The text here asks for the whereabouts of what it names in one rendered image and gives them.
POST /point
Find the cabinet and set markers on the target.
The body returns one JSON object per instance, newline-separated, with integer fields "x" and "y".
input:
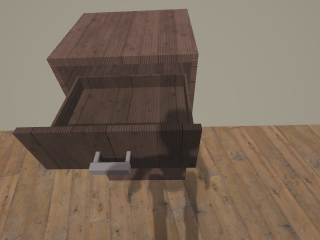
{"x": 144, "y": 42}

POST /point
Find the drawer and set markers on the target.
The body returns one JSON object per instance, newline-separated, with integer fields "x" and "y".
{"x": 149, "y": 115}

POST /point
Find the handle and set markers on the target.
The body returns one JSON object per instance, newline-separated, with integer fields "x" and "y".
{"x": 110, "y": 168}

